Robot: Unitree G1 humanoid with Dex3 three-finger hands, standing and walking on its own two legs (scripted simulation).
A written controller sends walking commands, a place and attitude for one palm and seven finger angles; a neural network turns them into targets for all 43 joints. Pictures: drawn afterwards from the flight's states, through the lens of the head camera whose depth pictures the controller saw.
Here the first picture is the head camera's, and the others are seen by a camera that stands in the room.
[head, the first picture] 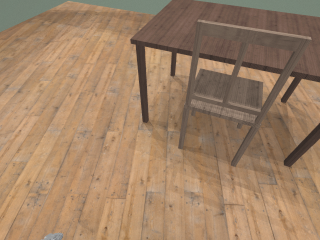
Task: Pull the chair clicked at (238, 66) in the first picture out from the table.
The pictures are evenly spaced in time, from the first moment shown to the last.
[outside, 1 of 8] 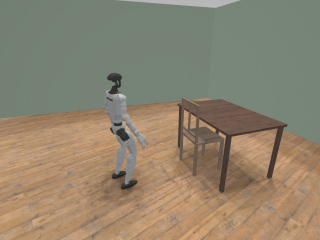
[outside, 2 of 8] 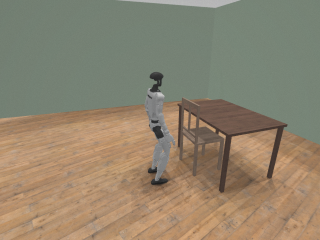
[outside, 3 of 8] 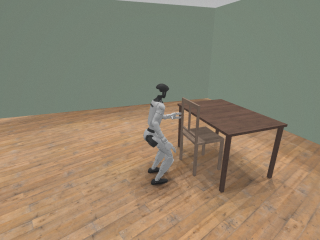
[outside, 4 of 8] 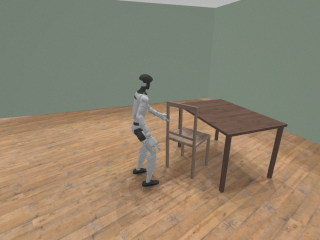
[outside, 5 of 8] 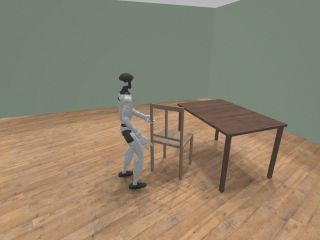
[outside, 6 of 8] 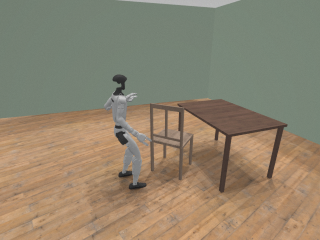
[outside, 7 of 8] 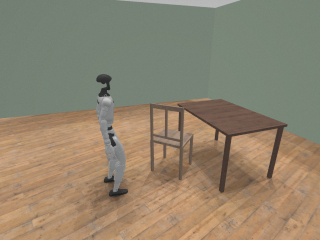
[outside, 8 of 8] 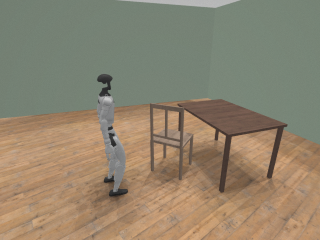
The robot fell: no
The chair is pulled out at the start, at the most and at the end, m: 0.00 0.39 0.39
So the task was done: no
